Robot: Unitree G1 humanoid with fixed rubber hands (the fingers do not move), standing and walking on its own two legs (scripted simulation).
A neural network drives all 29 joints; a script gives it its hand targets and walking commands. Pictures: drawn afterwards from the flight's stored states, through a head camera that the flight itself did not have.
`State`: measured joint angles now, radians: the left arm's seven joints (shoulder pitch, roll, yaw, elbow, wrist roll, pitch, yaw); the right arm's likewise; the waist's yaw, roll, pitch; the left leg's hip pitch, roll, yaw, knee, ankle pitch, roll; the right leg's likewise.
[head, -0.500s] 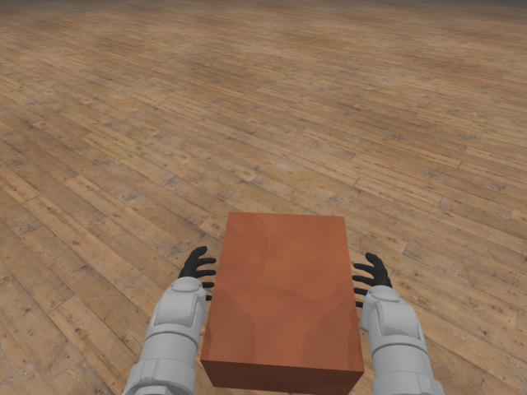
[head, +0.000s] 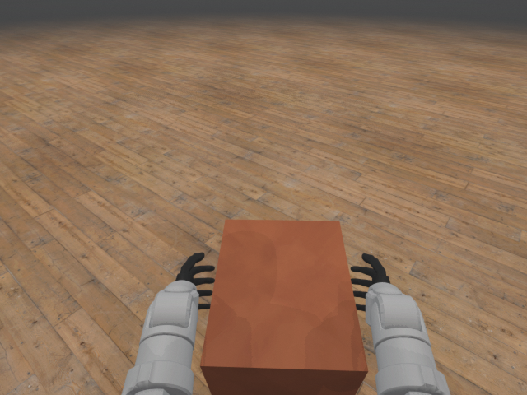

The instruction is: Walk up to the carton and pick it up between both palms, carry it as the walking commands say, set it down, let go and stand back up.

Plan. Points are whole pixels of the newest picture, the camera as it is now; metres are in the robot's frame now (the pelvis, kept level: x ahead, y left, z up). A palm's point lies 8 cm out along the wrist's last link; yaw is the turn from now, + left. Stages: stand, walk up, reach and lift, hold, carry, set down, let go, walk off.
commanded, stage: reach and lift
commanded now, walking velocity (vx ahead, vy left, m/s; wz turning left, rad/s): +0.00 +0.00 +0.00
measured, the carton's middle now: (281, 302) +0.34 -0.01 -0.03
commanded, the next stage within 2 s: hold in 0.62 s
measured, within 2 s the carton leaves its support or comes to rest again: neither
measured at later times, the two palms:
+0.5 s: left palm (180, 294) +0.29 +0.16 +0.04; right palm (377, 301) +0.29 -0.16 +0.04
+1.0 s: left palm (177, 304) +0.27 +0.16 +0.04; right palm (375, 309) +0.28 -0.15 +0.04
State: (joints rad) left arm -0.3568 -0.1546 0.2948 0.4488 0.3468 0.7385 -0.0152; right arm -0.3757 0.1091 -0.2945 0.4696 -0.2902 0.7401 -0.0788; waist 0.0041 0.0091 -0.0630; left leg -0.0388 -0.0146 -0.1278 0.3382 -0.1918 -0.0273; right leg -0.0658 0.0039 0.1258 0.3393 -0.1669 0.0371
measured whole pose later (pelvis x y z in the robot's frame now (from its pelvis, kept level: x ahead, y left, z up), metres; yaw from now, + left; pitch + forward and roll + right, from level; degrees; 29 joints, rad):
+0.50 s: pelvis +0.02 +0.00 +0.00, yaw -1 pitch -6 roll +0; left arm -0.21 -0.14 0.21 0.27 0.31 0.77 -0.01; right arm -0.18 0.14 -0.22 0.22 -0.27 0.78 0.01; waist 0.02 0.01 -0.06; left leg 0.01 0.00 -0.11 0.28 -0.20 -0.02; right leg -0.02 0.01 0.13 0.29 -0.17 0.03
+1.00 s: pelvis -0.01 +0.00 +0.00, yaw +0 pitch -7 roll +0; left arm -0.28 -0.16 0.23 0.31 0.31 0.75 0.01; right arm -0.26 0.15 -0.26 0.27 -0.28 0.75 -0.08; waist 0.02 0.01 -0.01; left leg -0.05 -0.03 -0.12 0.38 -0.20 -0.02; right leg -0.08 0.00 0.12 0.38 -0.18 0.04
